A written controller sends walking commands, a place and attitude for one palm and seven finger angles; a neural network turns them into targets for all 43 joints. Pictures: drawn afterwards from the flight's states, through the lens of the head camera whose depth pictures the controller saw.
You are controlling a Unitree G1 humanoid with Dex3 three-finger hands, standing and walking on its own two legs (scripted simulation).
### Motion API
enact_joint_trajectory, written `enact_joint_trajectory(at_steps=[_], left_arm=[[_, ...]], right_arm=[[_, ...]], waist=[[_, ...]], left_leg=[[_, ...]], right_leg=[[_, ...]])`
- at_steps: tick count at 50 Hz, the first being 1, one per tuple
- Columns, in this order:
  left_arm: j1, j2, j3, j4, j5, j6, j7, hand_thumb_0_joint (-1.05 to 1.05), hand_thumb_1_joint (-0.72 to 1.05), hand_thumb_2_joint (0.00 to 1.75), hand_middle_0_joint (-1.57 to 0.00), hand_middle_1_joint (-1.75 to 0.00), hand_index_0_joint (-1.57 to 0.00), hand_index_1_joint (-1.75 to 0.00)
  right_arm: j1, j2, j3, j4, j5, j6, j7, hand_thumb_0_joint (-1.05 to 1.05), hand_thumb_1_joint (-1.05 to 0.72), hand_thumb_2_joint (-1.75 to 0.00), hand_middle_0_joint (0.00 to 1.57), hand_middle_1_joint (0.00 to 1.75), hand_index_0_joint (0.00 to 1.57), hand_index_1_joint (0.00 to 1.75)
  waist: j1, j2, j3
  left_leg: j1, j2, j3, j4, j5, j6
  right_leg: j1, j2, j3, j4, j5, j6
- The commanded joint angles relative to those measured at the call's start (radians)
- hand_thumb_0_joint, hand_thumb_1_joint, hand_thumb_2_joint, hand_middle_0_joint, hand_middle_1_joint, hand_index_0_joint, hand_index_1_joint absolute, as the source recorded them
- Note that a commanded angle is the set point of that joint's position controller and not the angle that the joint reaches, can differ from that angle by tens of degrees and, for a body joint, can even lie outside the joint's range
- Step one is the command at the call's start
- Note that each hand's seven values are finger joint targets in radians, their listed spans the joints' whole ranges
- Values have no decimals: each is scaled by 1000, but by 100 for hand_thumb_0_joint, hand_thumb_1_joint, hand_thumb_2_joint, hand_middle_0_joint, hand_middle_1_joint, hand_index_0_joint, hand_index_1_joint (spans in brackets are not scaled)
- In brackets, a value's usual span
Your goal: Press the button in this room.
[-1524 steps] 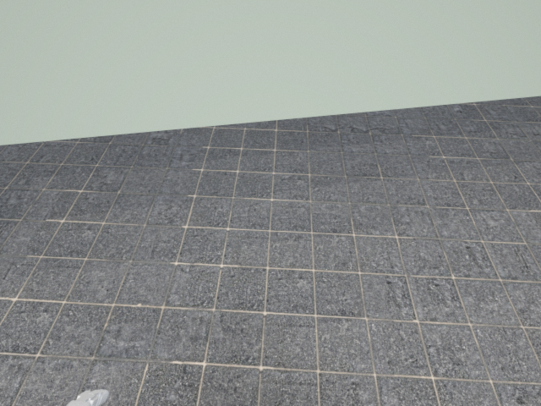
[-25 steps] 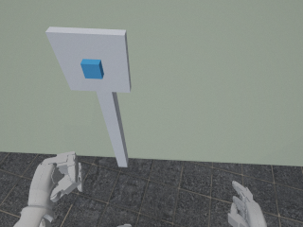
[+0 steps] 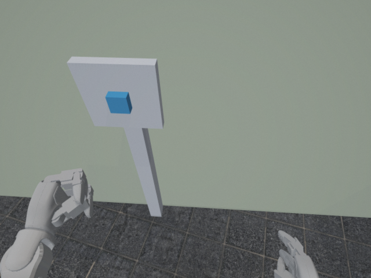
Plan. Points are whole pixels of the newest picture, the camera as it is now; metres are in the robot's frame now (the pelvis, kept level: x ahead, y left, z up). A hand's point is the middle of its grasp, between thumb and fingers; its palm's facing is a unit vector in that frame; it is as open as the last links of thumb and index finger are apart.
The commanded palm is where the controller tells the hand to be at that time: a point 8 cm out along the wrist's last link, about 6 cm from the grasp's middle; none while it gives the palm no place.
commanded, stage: raise the hand and make a fist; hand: left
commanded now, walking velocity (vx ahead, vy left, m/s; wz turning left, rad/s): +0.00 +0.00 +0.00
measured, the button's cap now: (119, 101) +0.52 +0.22 +0.10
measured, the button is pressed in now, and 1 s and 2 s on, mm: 0 0 0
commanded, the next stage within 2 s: aim a knuckle at the button in 0.36 s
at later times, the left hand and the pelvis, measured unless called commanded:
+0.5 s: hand (90, 207) +0.22 +0.20 +0.09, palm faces +0.04 -1.00 -0.05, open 3.1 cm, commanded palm +0.20 +0.25 +0.10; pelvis -0.01 -0.01 +0.00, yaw +0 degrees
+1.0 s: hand (104, 170) +0.31 +0.20 +0.09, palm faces +0.02 -1.00 -0.02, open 3.1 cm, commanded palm +0.29 +0.25 +0.09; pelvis -0.01 -0.01 +0.00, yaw -1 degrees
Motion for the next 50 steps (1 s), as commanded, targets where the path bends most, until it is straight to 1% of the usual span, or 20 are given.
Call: enact_joint_trajectory(at_steps=[1,4,6,10,12,15,18,20,21,23,29,31,33,36,38,39,42,44,47,50], left_arm=[[-89,133,84,-170,-22,-56,-9,0,90,90,-130,-150,-130,-150],[-95,135,83,-187,-19,-60,-9,0,90,90,-130,-150,-130,-150],[-95,145,92,-183,-17,-64,-1,0,90,90,-130,-150,-130,-150],[-124,148,93,-225,-4,-92,18,0,90,90,-130,-150,-130,-150],[-120,146,93,-205,-1,-100,25,0,90,90,-130,-150,-130,-150],[-122,136,82,-189,-2,-106,18,0,90,90,-130,-150,-130,-150],[-129,136,81,-165,-9,-101,4,0,90,90,-130,-150,-130,-150],[-135,135,79,-175,-12,-101,-2,0,90,90,-130,-150,-130,-150],[-136,147,87,-172,-14,-101,0,0,90,90,-130,-150,-130,-150],[-145,138,83,-184,-14,-102,-1,0,90,90,-130,-150,-130,-150],[-356,124,36,-92,1,-111,0,0,90,90,-130,-150,-130,-150],[-387,156,58,-39,5,-108,0,0,90,90,-130,-150,-130,-150],[-430,174,72,-4,13,-105,-3,0,90,90,-130,-150,-130,-150],[-462,210,109,81,10,-99,-2,0,90,90,-130,-150,-130,-150],[-551,214,110,117,12,-100,-5,0,90,90,-130,-150,-130,-150],[-540,221,124,129,14,-102,-3,0,90,90,-130,-150,-130,-150],[-525,214,125,192,14,-109,-6,0,90,90,-130,-150,-130,-150],[-607,197,96,187,20,-120,-8,0,90,90,-130,-150,-130,-150],[-624,210,109,259,23,-125,-6,0,90,90,-130,-150,-130,-150],[-746,233,110,282,37,-139,-2,0,90,90,-130,-150,-130,-150]], right_arm=[[-89,-117,-56,-158,0,-73,-11,0,-90,-90,20,30,20,30],[-86,-120,-60,-158,1,-77,-8,0,-90,-90,20,30,20,30],[-88,-120,-62,-159,-1,-76,-7,0,-90,-90,20,30,20,30],[-87,-115,-62,-156,-2,-81,-6,0,-90,-90,20,30,20,30],[-87,-115,-62,-154,-4,-80,-6,0,-90,-90,20,30,20,30],[-91,-114,-60,-149,-1,-84,-8,0,-90,-90,20,30,20,30],[-96,-115,-59,-147,0,-84,-13,0,-90,-90,20,30,20,30],[-99,-115,-59,-146,1,-88,-15,0,-90,-90,20,30,20,30],[-99,-116,-57,-146,-1,-88,-15,0,-90,-90,20,30,20,30],[-102,-112,-56,-147,0,-92,-16,0,-90,-90,20,30,20,30],[-101,-118,-52,-116,3,-91,-28,0,-90,-90,20,30,20,30],[-98,-125,-53,-110,0,-87,-34,0,-90,-90,20,30,20,30],[-98,-122,-54,-106,2,-83,-36,0,-90,-90,20,30,20,30],[-90,-128,-54,-103,-1,-67,-38,0,-90,-90,20,30,20,30],[-92,-127,-52,-98,1,-58,-38,0,-90,-90,20,30,20,30],[-88,-124,-54,-101,0,-55,-36,0,-90,-90,20,30,20,30],[-78,-126,-56,-110,-3,-44,-28,0,-90,-90,20,30,20,30],[-70,-126,-58,-107,-1,-37,-25,0,-90,-90,20,30,20,30],[-50,-137,-64,-103,-3,-23,-22,0,-90,-90,20,30,20,30],[-41,-138,-65,-92,-1,-6,-24,0,-90,-90,20,30,20,30]], waist=[[1,-50,-118],[5,-14,-128],[3,-56,-105],[4,19,-125],[1,-23,-116],[-3,0,-100],[-6,-42,-93],[-3,-15,-103],[-3,-48,-105],[0,-5,-113],[-34,-25,-75],[-30,-61,-87],[-24,-10,-125],[-18,-86,-135],[-24,-34,-138],[-9,-2,-166],[-6,-45,-177],[-20,1,-175],[-27,-72,-174],[-38,-6,-180]], left_leg=[[52,-14,-32,-131,334,-2],[66,-17,-26,-142,329,-4],[50,-17,-24,-140,315,-1],[76,-18,-20,-148,306,-3],[67,-16,-20,-148,294,-1],[64,-19,-16,-151,268,-2],[50,-20,-15,-150,241,2],[57,-22,-14,-149,242,2],[49,-21,-18,-147,243,4],[61,-23,-13,-148,250,3],[57,-21,-27,-152,184,3],[43,-22,-28,-148,179,6],[59,-24,-20,-148,198,4],[27,-22,-22,-145,212,3],[30,-25,-14,-145,214,1],[43,-25,-12,-147,234,-1],[32,-23,-8,-144,272,-1],[48,-22,-7,-146,270,-3],[26,-19,-7,-142,271,0],[33,-21,-6,-142,247,-2]], right_leg=[[112,28,23,-100,319,-10],[114,23,23,-100,317,-10],[115,26,32,-110,304,-8],[108,22,32,-110,287,-11],[108,24,36,-115,276,-9],[99,21,39,-123,253,-9],[103,19,52,-138,223,-4],[107,16,54,-140,224,-5],[115,18,58,-140,220,-5],[114,14,60,-140,233,-4],[52,18,55,-143,148,-3],[62,19,65,-146,135,-2],[77,13,71,-140,162,-5],[102,15,74,-136,180,-3],[96,10,81,-133,195,-5],[110,10,78,-125,218,-9],[132,13,77,-113,278,-8],[105,14,71,-108,281,-11],[104,17,72,-105,289,-7],[78,15,76,-103,259,-12]])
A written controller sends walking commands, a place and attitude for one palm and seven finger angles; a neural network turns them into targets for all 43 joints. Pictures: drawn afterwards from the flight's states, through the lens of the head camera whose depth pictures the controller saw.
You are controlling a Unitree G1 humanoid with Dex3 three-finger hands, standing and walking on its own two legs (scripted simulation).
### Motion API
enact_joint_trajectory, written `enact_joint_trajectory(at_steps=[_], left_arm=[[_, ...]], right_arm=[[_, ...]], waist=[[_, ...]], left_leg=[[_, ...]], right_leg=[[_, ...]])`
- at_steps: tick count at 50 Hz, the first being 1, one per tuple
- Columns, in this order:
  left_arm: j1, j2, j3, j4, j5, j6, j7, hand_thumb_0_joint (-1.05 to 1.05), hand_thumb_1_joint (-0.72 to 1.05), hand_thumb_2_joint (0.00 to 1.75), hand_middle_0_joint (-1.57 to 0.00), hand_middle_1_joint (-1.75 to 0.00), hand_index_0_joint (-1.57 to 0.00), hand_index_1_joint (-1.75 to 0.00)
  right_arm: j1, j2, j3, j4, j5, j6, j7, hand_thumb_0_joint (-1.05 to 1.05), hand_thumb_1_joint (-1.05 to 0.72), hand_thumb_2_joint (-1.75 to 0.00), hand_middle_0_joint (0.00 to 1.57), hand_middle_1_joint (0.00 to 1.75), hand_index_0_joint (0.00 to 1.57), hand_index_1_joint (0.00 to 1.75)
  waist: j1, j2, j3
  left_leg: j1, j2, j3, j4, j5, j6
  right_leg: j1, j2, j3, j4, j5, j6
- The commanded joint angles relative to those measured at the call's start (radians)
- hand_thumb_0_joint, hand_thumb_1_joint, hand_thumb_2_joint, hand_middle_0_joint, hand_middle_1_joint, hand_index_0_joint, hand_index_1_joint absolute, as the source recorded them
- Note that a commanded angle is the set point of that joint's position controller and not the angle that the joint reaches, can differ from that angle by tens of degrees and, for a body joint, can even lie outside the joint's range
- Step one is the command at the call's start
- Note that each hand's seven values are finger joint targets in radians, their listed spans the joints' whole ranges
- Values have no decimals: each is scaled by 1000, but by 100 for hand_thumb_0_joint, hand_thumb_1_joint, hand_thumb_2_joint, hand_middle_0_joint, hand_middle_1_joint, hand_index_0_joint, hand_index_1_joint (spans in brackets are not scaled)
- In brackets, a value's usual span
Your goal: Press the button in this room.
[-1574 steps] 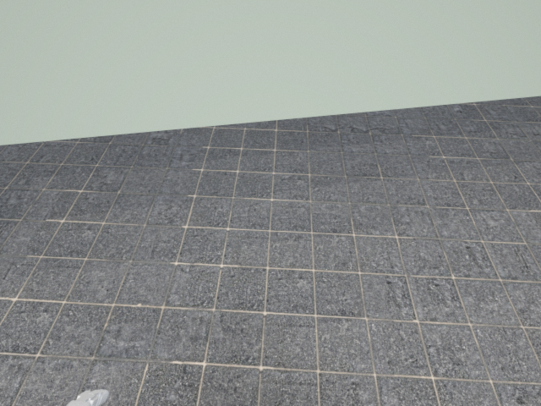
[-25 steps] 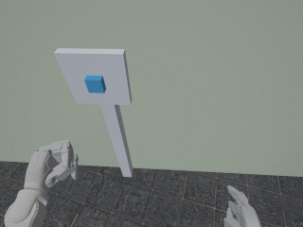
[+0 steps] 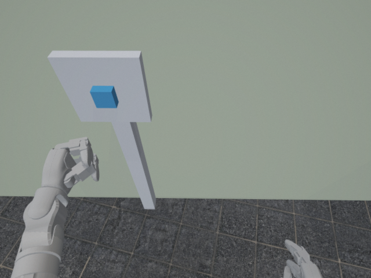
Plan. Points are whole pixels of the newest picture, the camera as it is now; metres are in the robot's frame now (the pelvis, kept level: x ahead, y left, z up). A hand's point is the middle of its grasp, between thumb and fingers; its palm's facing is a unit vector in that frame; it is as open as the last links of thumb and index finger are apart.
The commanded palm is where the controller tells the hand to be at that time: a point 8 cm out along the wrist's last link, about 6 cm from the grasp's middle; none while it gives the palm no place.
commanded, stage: aim a knuckle at the button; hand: left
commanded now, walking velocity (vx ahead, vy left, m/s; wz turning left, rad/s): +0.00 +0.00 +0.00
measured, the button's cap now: (105, 96) +0.53 +0.24 +0.10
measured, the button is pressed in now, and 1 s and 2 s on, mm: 0 0 1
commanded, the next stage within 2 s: press the button with the knuckle in 1.36 s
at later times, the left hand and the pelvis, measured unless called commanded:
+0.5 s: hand (106, 138) +0.40 +0.21 +0.07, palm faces +0.02 -1.00 -0.01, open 3.1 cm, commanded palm +0.38 +0.26 +0.07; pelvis +0.00 +0.01 -0.01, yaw -1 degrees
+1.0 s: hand (113, 132) +0.43 +0.20 +0.06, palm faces +0.05 -1.00 -0.02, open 3.1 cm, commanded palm +0.40 +0.25 +0.07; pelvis +0.00 +0.01 -0.01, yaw -2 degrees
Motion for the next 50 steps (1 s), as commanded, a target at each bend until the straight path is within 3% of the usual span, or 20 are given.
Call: enact_joint_trajectory(at_steps=[1,2,4,6,9,11,15,19,21,23,26,29,32,35,36,39,41,45,49,50], left_arm=[[-371,208,64,-169,-1,-86,7,0,90,90,-130,-150,-130,-150],[-375,230,83,-148,6,-91,12,0,90,90,-130,-150,-130,-150],[-439,199,50,-144,11,-104,18,0,90,90,-130,-150,-130,-150],[-430,222,73,-96,14,-112,24,0,90,90,-130,-150,-130,-150],[-496,195,42,-37,27,-111,27,0,90,90,-130,-150,-130,-150],[-487,241,88,22,31,-112,37,0,90,90,-130,-150,-130,-150],[-537,264,111,42,42,-132,37,0,90,90,-130,-150,-130,-150],[-608,220,63,81,44,-152,32,0,90,90,-130,-150,-130,-150],[-650,232,66,122,48,-156,33,0,90,90,-130,-150,-130,-150],[-691,240,67,148,57,-157,36,0,90,90,-130,-150,-130,-150],[-759,268,81,209,67,-169,43,0,90,90,-130,-150,-130,-150],[-840,266,70,235,81,-192,48,0,90,90,-130,-150,-130,-150],[-902,285,79,303,91,-214,55,0,90,90,-130,-150,-130,-150],[-834,267,80,314,95,-223,58,0,90,90,-130,-150,-130,-150],[-809,260,79,304,92,-222,59,0,90,90,-130,-150,-130,-150],[-770,278,103,331,87,-202,63,0,90,90,-130,-150,-130,-150],[-743,340,153,347,92,-198,72,0,90,90,-130,-150,-130,-150],[-813,350,148,230,98,-234,77,0,90,90,-130,-150,-130,-150],[-861,327,121,268,87,-239,60,0,90,90,-130,-150,-130,-150],[-856,330,122,271,85,-239,54,0,90,90,-130,-150,-130,-150]], right_arm=[[-44,-119,-51,-134,-2,-34,-12,0,-90,-90,20,30,20,30],[-35,-121,-55,-128,0,-29,-12,0,-90,-90,20,30,20,30],[-20,-117,-57,-122,-4,-22,-11,0,-90,-90,20,30,20,30],[-4,-123,-60,-116,-7,-14,-7,0,-90,-90,20,30,20,30],[7,-123,-58,-110,-5,5,-1,0,-90,-90,20,30,20,30],[23,-132,-62,-107,-10,20,1,0,-90,-90,20,30,20,30],[37,-126,-62,-113,-13,45,8,0,-90,-90,20,30,20,30],[59,-126,-67,-105,-12,63,14,0,-90,-90,20,30,20,30],[70,-131,-69,-96,-12,72,14,0,-90,-90,20,30,20,30],[76,-132,-68,-92,-13,82,16,0,-90,-90,20,30,20,30],[93,-139,-68,-80,-17,98,15,0,-90,-90,20,30,20,30],[108,-134,-69,-73,-20,108,19,0,-90,-90,20,30,20,30],[128,-141,-72,-60,-24,121,22,0,-90,-90,20,30,20,30],[138,-140,-78,-71,-27,131,34,0,-90,-90,20,30,20,30],[145,-141,-81,-76,-28,135,39,0,-90,-90,20,30,20,30],[143,-143,-79,-90,-26,155,46,0,-90,-90,20,30,20,30],[137,-148,-77,-99,-24,167,41,0,-90,-90,20,30,20,30],[128,-134,-77,-113,-24,171,35,0,-90,-90,20,30,20,30],[127,-135,-73,-91,-20,168,25,0,-90,-90,20,30,20,30],[127,-136,-74,-89,-19,167,23,0,-90,-90,20,30,20,30]], waist=[[-13,-2,-221],[-11,5,-233],[-22,13,-274],[-16,-18,-278],[-26,13,-266],[-17,-52,-276],[-12,23,-319],[-38,-5,-318],[-48,-16,-305],[-49,25,-317],[-63,-20,-315],[-66,53,-359],[-80,9,-368],[-56,63,-428],[-55,41,-451],[-49,-29,-392],[-42,-61,-351],[-46,38,-402],[-77,24,-370],[-73,25,-371]], left_leg=[[42,-23,-32,-93,207,10],[51,-21,-32,-91,217,9],[77,-19,-36,-87,249,7],[66,-17,-39,-81,268,8],[60,-18,-38,-82,267,4],[35,-16,-39,-76,272,8],[44,-17,-30,-65,314,5],[51,-9,-36,-52,338,4],[42,-8,-37,-46,336,7],[40,-11,-35,-43,315,4],[7,-11,-36,-32,285,10],[39,-10,-42,-19,312,4],[20,-6,-51,-5,313,6],[63,-2,-54,4,385,-3],[74,1,-57,10,427,-2],[-21,-4,-35,-3,354,7],[-83,-8,-25,-12,277,14],[-36,-11,-18,-11,268,15],[-38,-8,-21,-10,225,17],[-35,-8,-24,-11,225,17]], right_leg=[[115,12,51,-86,225,-1],[112,13,50,-83,236,-2],[109,16,42,-70,269,-2],[119,19,40,-64,287,-4],[87,17,36,-56,289,-5],[107,21,39,-52,299,-3],[115,19,44,-35,342,-8],[79,27,37,-27,352,-6],[62,29,37,-25,345,-6],[45,26,40,-22,327,-7],[32,28,42,-17,307,-5],[4,29,43,0,308,-9],[-19,33,40,12,301,-6],[-21,34,36,25,318,-11],[-13,37,33,30,340,-9],[28,37,41,18,350,-4],[54,35,50,9,324,-5],[59,35,63,7,317,-6],[30,39,62,-3,283,-3],[32,38,61,-4,280,-5]])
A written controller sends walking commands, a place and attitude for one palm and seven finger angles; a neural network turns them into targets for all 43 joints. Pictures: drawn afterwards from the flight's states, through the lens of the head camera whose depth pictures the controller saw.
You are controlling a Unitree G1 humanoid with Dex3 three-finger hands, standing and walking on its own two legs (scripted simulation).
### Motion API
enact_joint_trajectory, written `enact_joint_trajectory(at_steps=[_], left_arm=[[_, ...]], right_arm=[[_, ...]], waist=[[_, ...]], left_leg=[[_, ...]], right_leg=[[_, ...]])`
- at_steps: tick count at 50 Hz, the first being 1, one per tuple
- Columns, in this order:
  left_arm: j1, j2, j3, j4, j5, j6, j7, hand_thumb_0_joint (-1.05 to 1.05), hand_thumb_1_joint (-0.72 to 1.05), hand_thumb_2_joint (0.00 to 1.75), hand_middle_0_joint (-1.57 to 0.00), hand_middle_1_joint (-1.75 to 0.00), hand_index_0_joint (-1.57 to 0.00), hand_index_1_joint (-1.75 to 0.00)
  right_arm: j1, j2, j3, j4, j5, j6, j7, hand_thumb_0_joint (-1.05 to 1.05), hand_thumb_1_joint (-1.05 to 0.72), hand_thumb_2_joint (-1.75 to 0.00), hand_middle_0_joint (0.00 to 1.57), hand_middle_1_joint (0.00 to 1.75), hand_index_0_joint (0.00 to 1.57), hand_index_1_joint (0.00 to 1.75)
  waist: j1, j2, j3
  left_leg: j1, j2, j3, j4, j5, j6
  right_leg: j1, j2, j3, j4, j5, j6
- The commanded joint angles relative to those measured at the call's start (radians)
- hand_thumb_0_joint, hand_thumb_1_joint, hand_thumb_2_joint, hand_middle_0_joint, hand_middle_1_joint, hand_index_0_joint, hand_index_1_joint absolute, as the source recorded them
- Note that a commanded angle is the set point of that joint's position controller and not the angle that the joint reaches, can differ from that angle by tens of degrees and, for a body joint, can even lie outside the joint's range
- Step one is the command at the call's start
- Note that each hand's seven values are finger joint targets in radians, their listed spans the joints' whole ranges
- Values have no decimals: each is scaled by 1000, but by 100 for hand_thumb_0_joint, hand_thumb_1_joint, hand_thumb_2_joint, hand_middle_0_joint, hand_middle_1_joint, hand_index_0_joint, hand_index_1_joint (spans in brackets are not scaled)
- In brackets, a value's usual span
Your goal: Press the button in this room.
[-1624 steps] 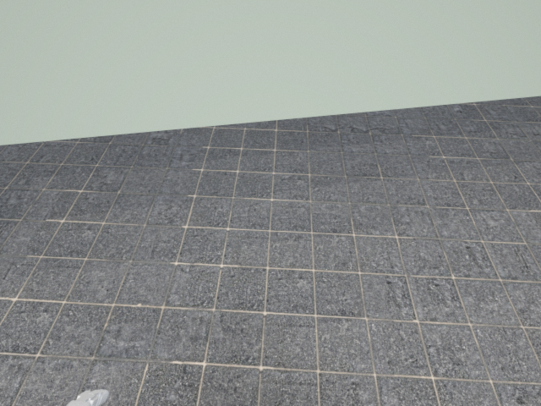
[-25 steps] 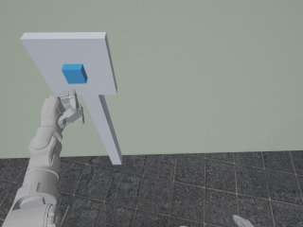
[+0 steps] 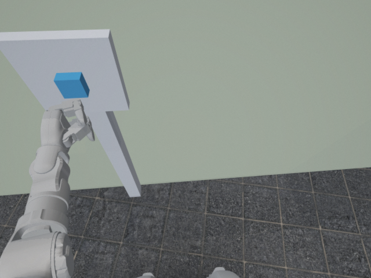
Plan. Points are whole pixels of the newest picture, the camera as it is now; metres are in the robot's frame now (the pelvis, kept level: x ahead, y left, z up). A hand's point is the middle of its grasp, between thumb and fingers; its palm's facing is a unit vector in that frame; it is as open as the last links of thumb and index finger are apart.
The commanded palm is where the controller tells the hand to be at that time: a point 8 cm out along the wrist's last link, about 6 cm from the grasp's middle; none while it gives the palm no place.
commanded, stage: aim a knuckle at the button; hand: left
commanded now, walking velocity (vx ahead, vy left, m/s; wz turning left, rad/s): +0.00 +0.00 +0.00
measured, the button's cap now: (73, 84) +0.52 +0.25 +0.11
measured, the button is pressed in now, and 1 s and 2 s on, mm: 0 1 12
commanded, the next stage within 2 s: press the button with the knuckle in 0.36 s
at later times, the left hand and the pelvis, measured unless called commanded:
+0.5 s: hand (83, 124) +0.43 +0.22 +0.08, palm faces +0.07 -1.00 +0.00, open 3.1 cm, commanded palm +0.40 +0.27 +0.08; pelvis +0.00 +0.00 +0.00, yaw +0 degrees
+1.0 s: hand (87, 112) +0.46 +0.22 +0.07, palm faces +0.05 -1.00 +0.00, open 3.1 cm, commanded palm +0.44 +0.27 +0.08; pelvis +0.01 +0.01 -0.01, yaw +0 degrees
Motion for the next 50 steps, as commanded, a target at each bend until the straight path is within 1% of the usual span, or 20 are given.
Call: enact_joint_trajectory(at_steps=[1,3,4,8,9,12,13,15,17,21,27,29,32,33,35,37,39,43,46,50], left_arm=[[-417,251,29,-226,-23,-80,-22,0,90,90,-130,-150,-130,-150],[-411,225,6,-213,-29,-69,-34,0,90,90,-130,-150,-130,-150],[-378,231,18,-195,-34,-62,-37,0,90,90,-130,-150,-130,-150],[-383,198,-12,-151,-37,-39,-42,0,90,90,-130,-150,-130,-150],[-405,224,8,-143,-36,-38,-38,0,90,90,-130,-150,-130,-150],[-453,236,9,-187,-22,-61,-26,0,90,90,-130,-150,-130,-150],[-463,272,36,-195,-21,-69,-20,0,90,90,-130,-150,-130,-150],[-447,254,24,-216,-21,-78,-21,0,90,90,-130,-150,-130,-150],[-458,242,11,-183,-23,-71,-24,0,90,90,-130,-150,-130,-150],[-384,286,58,-181,-28,-57,-34,0,90,90,-130,-150,-130,-150],[-515,259,11,-184,-27,-57,-46,0,90,90,-130,-150,-130,-150],[-562,225,-24,-174,-23,-62,-44,0,90,90,-130,-150,-130,-150],[-562,294,38,-105,-16,-63,-35,0,90,90,-130,-150,-130,-150],[-548,282,31,-77,-13,-59,-36,0,90,90,-130,-150,-130,-150],[-584,268,13,-76,-7,-61,-38,0,90,90,-130,-150,-130,-150],[-555,323,63,-64,-2,-63,-33,0,90,90,-130,-150,-130,-150],[-543,303,52,-59,-3,-61,-33,0,90,90,-130,-150,-130,-150],[-529,336,81,-75,0,-59,-28,0,90,90,-130,-150,-130,-150],[-612,335,62,-57,7,-58,-29,0,90,90,-130,-150,-130,-150],[-677,347,58,-22,20,-62,-22,0,90,90,-130,-150,-130,-150]], right_arm=[[31,-147,-57,-93,1,-41,-23,0,-90,-90,20,30,20,30],[30,-144,-56,-88,3,-44,-24,0,-90,-90,20,30,20,30],[34,-148,-58,-86,4,-43,-24,0,-90,-90,20,30,20,30],[24,-148,-51,-93,8,-40,-21,0,-90,-90,20,30,20,30],[28,-153,-53,-90,7,-39,-21,0,-90,-90,20,30,20,30],[25,-147,-53,-100,3,-38,-20,0,-90,-90,20,30,20,30],[28,-151,-55,-96,0,-38,-21,0,-90,-90,20,30,20,30],[23,-145,-53,-104,0,-40,-21,0,-90,-90,20,30,20,30],[25,-145,-51,-94,2,-38,-20,0,-90,-90,20,30,20,30],[26,-153,-52,-110,1,-32,-20,0,-90,-90,20,30,20,30],[34,-153,-52,-94,2,-29,-27,0,-90,-90,20,30,20,30],[42,-151,-51,-81,0,-34,-26,0,-90,-90,20,30,20,30],[66,-164,-54,-62,-6,-31,-26,0,-90,-90,20,30,20,30],[66,-161,-53,-64,-6,-29,-25,0,-90,-90,20,30,20,30],[69,-158,-50,-62,-9,-27,-20,0,-90,-90,20,30,20,30],[85,-165,-55,-65,-13,-18,-17,0,-90,-90,20,30,20,30],[87,-161,-55,-73,-12,-13,-13,0,-90,-90,20,30,20,30],[101,-164,-59,-82,-14,1,-8,0,-90,-90,20,30,20,30],[103,-165,-56,-73,-10,9,-13,0,-90,-90,20,30,20,30],[116,-167,-54,-56,-14,8,-17,0,-90,-90,20,30,20,30]], waist=[[3,39,-368],[3,53,-361],[6,11,-356],[-2,2,-295],[-5,-28,-285],[0,42,-337],[3,17,-365],[11,56,-395],[-5,34,-363],[21,21,-381],[-21,26,-355],[-31,81,-367],[-24,23,-388],[-24,16,-388],[-29,72,-383],[-14,39,-425],[-17,27,-416],[-11,38,-438],[-38,35,-376],[-54,83,-386]], left_leg=[[151,-26,-50,-98,268,7],[159,-25,-53,-99,286,5],[152,-24,-56,-98,291,5],[114,-28,-52,-102,251,6],[101,-27,-55,-100,229,8],[133,-31,-54,-93,233,7],[134,-28,-59,-86,248,7],[157,-30,-57,-80,293,4],[146,-26,-59,-77,293,5],[122,-28,-53,-79,315,5],[145,-21,-66,-74,290,5],[180,-20,-75,-69,304,-1],[161,-18,-84,-60,319,0],[148,-21,-79,-58,320,1],[158,-20,-78,-53,335,-1],[154,-17,-82,-45,372,-1],[144,-16,-75,-44,385,0],[142,-14,-69,-41,412,2],[115,-13,-73,-43,357,4],[131,-13,-82,-40,327,1]], right_leg=[[215,24,30,-76,296,-13],[209,22,26,-76,312,-14],[212,23,21,-76,316,-13],[184,19,21,-83,290,-10],[176,19,21,-85,268,-9],[176,18,27,-73,259,-12],[192,19,28,-67,272,-11],[204,19,31,-57,313,-13],[189,21,27,-59,316,-11],[234,19,30,-52,352,-14],[158,24,20,-58,300,-11],[120,24,14,-53,285,-14],[125,25,12,-43,290,-12],[134,24,14,-42,297,-11],[110,24,12,-36,303,-12],[136,27,14,-25,329,-13],[140,28,12,-26,345,-10],[160,31,18,-25,374,-9],[122,31,16,-32,332,-10],[78,32,13,-32,282,-10]])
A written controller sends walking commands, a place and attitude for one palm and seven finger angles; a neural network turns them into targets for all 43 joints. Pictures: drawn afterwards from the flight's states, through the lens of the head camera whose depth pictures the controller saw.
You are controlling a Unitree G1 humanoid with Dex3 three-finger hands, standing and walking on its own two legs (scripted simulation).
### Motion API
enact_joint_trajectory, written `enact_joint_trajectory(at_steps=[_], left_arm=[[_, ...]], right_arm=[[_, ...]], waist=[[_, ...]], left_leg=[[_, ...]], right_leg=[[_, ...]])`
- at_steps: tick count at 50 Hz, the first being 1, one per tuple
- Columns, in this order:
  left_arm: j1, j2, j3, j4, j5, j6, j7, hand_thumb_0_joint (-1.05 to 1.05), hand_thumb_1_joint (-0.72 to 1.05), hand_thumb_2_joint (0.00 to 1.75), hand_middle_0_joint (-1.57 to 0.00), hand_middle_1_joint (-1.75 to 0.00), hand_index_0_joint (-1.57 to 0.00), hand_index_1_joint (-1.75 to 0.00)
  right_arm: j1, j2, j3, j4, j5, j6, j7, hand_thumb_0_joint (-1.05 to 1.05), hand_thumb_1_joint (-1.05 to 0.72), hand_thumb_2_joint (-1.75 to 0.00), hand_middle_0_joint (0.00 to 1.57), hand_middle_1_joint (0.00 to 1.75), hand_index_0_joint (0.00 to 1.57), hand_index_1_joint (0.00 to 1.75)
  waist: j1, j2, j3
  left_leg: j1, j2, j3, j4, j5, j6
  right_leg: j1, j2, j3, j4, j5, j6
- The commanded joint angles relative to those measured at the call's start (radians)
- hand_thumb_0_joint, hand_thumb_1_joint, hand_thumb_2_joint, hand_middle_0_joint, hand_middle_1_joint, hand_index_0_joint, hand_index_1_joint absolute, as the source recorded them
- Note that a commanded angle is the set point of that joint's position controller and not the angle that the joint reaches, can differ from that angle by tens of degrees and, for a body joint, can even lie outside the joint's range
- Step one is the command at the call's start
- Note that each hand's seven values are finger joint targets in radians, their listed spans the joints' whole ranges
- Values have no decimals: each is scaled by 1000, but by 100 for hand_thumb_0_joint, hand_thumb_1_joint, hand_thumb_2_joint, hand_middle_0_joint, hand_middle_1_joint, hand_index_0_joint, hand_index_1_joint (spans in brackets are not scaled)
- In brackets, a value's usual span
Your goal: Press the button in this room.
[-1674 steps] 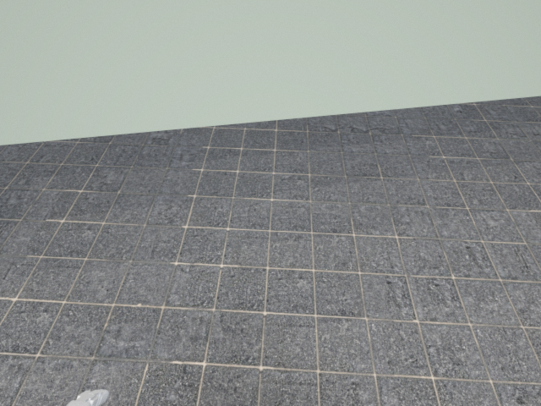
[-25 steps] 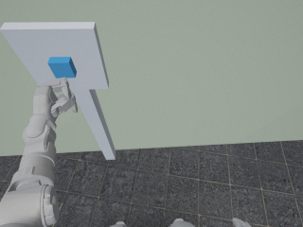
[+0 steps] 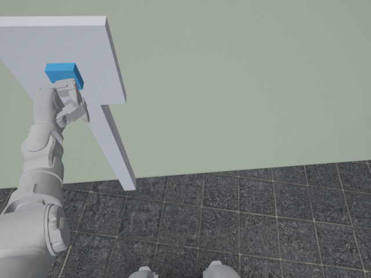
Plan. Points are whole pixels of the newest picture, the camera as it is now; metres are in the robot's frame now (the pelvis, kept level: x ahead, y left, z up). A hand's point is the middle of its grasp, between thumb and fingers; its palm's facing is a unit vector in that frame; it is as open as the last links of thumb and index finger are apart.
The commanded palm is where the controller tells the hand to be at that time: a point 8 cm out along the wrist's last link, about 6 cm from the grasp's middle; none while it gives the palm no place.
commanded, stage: press the button with the knuckle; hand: left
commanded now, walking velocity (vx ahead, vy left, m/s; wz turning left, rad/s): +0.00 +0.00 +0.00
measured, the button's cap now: (65, 75) +0.52 +0.24 +0.11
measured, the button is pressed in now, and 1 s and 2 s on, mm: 1 12 0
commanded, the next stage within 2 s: hold the button down briefly in 0.56 s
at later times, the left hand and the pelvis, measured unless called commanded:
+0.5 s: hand (82, 100) +0.48 +0.21 +0.08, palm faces +0.07 -1.00 -0.02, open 3.4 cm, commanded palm +0.47 +0.25 +0.08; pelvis -0.02 +0.00 -0.01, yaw +1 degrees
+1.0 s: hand (81, 99) +0.48 +0.21 +0.08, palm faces +0.09 -1.00 -0.03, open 3.6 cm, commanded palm +0.48 +0.24 +0.08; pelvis -0.03 -0.01 -0.02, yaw +2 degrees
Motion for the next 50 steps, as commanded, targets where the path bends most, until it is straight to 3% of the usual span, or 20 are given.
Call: enact_joint_trajectory(at_steps=[1,3,6,8,11,12,14,16,17,19,22,24,27,30,34,37,38,42,46,50], left_arm=[[-530,265,27,-207,-5,-69,20,0,90,90,-130,-150,-130,-150],[-537,254,21,-201,-5,-73,25,0,90,90,-130,-150,-130,-150],[-568,268,22,-160,-2,-77,30,0,90,90,-130,-150,-130,-150],[-597,270,15,-152,6,-81,30,0,90,90,-130,-150,-130,-150],[-639,309,29,-172,17,-91,33,0,90,90,-130,-150,-130,-150],[-650,294,20,-169,13,-92,32,0,90,90,-130,-150,-130,-150],[-644,314,34,-116,10,-86,34,0,90,90,-130,-150,-130,-150],[-710,297,6,-132,14,-90,31,0,90,90,-130,-150,-130,-150],[-730,318,15,-120,17,-89,34,0,90,90,-130,-150,-130,-150],[-730,348,29,-86,23,-86,38,0,90,90,-130,-150,-130,-150],[-769,368,32,-101,32,-94,35,0,90,90,-130,-150,-130,-150],[-782,356,24,-86,23,-90,32,0,90,90,-130,-150,-130,-150],[-808,404,50,-80,24,-91,28,0,90,90,-130,-150,-130,-150],[-828,397,34,-71,28,-87,28,0,90,90,-130,-150,-130,-150],[-841,427,56,-56,27,-83,37,0,90,90,-130,-150,-130,-150],[-864,383,14,-64,30,-82,39,0,90,90,-130,-150,-130,-150],[-864,375,6,-41,31,-76,42,0,90,90,-130,-150,-130,-150],[-881,389,9,-49,38,-76,55,0,90,90,-130,-150,-130,-150],[-901,359,-8,-68,33,-80,58,0,90,90,-130,-150,-130,-150],[-886,345,-21,-43,36,-72,63,0,90,90,-130,-150,-130,-150]], right_arm=[[105,-163,-63,-60,-8,-28,-18,0,-90,-90,20,30,20,30],[111,-163,-66,-53,-10,-30,-15,0,-90,-90,20,30,20,30],[117,-170,-62,-44,-13,-29,-16,0,-90,-90,20,30,20,30],[116,-170,-61,-40,-12,-30,-14,0,-90,-90,20,30,20,30],[121,-174,-60,-40,-16,-31,-16,0,-90,-90,20,30,20,30],[122,-171,-60,-35,-15,-32,-14,0,-90,-90,20,30,20,30],[122,-178,-56,-31,-15,-33,-16,0,-90,-90,20,30,20,30],[121,-176,-53,-30,-15,-38,-18,0,-90,-90,20,30,20,30],[125,-181,-53,-23,-16,-40,-19,0,-90,-90,20,30,20,30],[130,-187,-50,-23,-17,-44,-21,0,-90,-90,20,30,20,30],[140,-188,-48,-21,-22,-48,-20,0,-90,-90,20,30,20,30],[146,-190,-48,-18,-23,-50,-20,0,-90,-90,20,30,20,30],[154,-196,-46,-14,-23,-51,-22,0,-90,-90,20,30,20,30],[155,-194,-43,-11,-23,-52,-22,0,-90,-90,20,30,20,30],[166,-201,-43,-8,-24,-57,-25,0,-90,-90,20,30,20,30],[168,-198,-41,-6,-23,-61,-23,0,-90,-90,20,30,20,30],[166,-200,-40,-2,-24,-64,-23,0,-90,-90,20,30,20,30],[175,-205,-38,-2,-27,-71,-23,0,-90,-90,20,30,20,30],[178,-204,-41,2,-30,-80,-22,0,-90,-90,20,30,20,30],[174,-206,-37,1,-28,-85,-20,0,-90,-90,20,30,20,30]], waist=[[-31,101,-395],[-33,117,-421],[-51,56,-392],[-52,103,-394],[-57,122,-433],[-63,122,-442],[-71,67,-394],[-86,122,-390],[-91,127,-392],[-96,89,-389],[-95,152,-439],[-109,112,-444],[-111,136,-438],[-120,154,-421],[-126,124,-434],[-137,166,-428],[-143,166,-395],[-145,147,-429],[-148,167,-441],[-146,143,-401]], left_leg=[[243,-13,-73,-89,375,-8],[273,-10,-79,-83,395,-13],[231,-9,-84,-81,357,-7],[231,-13,-84,-81,324,-9],[247,-13,-90,-70,348,-8],[257,-12,-91,-68,345,-8],[207,-11,-91,-71,298,-4],[208,-14,-90,-68,273,-3],[207,-13,-96,-68,254,-5],[171,-14,-97,-63,228,1],[195,-15,-102,-54,254,-4],[187,-13,-101,-48,249,1],[169,-13,-102,-44,243,1],[158,-11,-103,-45,209,1],[133,-12,-104,-40,185,6],[160,-9,-112,-46,179,3],[156,-7,-117,-50,150,1],[154,-7,-124,-50,142,3],[179,-7,-127,-47,150,3],[143,-8,-130,-59,86,2]], right_leg=[[140,33,22,-56,304,-21],[121,34,18,-55,300,-19],[116,37,19,-59,282,-17],[101,35,21,-60,252,-18],[103,35,25,-50,267,-21],[97,37,24,-53,264,-18],[95,38,25,-62,236,-16],[68,35,29,-63,215,-17],[56,35,28,-64,191,-17],[65,37,33,-66,175,-14],[59,34,33,-52,187,-17],[59,38,34,-58,186,-12],[56,36,37,-58,182,-13],[34,37,36,-63,144,-13],[41,38,40,-68,123,-10],[-2,37,31,-63,106,-13],[-31,36,27,-68,79,-13],[-24,35,27,-61,72,-12],[-39,35,25,-60,75,-14],[-48,33,24,-64,34,-14]])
